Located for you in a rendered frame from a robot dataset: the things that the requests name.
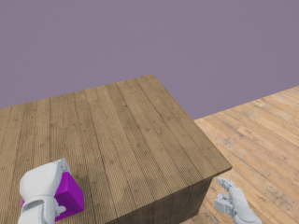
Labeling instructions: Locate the robot right forearm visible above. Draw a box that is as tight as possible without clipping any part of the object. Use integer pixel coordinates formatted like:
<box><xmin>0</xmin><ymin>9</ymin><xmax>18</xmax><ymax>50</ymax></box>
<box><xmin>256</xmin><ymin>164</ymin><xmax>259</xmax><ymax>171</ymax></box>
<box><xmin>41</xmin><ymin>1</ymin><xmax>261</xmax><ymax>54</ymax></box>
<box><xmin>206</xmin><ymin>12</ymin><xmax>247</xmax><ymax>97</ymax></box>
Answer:
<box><xmin>233</xmin><ymin>205</ymin><xmax>263</xmax><ymax>224</ymax></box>

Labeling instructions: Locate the left robot hand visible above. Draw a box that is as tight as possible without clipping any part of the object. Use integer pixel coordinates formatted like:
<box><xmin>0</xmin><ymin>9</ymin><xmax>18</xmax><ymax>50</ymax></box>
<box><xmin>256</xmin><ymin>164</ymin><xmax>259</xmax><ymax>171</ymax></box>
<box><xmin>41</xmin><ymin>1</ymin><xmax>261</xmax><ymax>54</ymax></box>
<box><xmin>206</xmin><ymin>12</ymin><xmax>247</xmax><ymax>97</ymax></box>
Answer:
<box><xmin>20</xmin><ymin>158</ymin><xmax>71</xmax><ymax>217</ymax></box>

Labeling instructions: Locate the right robot hand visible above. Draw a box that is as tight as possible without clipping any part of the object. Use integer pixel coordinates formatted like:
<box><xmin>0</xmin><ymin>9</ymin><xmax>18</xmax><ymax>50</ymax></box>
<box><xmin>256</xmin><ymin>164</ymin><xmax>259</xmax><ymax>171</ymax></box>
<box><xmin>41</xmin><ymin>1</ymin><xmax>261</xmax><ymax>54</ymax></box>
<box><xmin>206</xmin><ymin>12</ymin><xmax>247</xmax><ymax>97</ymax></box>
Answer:
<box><xmin>214</xmin><ymin>176</ymin><xmax>249</xmax><ymax>217</ymax></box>

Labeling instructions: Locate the robot left forearm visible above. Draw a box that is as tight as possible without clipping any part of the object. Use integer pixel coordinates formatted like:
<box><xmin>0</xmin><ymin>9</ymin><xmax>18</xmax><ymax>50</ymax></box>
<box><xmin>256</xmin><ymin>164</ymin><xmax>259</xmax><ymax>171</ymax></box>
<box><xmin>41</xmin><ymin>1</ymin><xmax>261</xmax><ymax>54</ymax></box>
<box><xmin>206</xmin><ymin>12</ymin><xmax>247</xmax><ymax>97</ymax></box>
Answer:
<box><xmin>18</xmin><ymin>195</ymin><xmax>56</xmax><ymax>224</ymax></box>

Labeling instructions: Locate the sponge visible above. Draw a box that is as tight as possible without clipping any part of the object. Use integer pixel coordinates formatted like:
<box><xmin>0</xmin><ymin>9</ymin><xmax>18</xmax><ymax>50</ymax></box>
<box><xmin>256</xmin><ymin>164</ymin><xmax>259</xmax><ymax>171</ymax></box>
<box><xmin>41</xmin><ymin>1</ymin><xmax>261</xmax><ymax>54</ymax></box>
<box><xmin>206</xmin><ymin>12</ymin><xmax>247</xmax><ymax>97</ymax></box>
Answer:
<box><xmin>21</xmin><ymin>171</ymin><xmax>84</xmax><ymax>222</ymax></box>

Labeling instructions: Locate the table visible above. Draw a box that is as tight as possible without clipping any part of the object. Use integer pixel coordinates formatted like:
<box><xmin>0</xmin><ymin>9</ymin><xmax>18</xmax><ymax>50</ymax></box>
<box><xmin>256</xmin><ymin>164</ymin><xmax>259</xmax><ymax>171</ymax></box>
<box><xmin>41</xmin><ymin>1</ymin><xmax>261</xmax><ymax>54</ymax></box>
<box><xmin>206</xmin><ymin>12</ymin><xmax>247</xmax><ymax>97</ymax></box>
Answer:
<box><xmin>0</xmin><ymin>74</ymin><xmax>233</xmax><ymax>224</ymax></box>

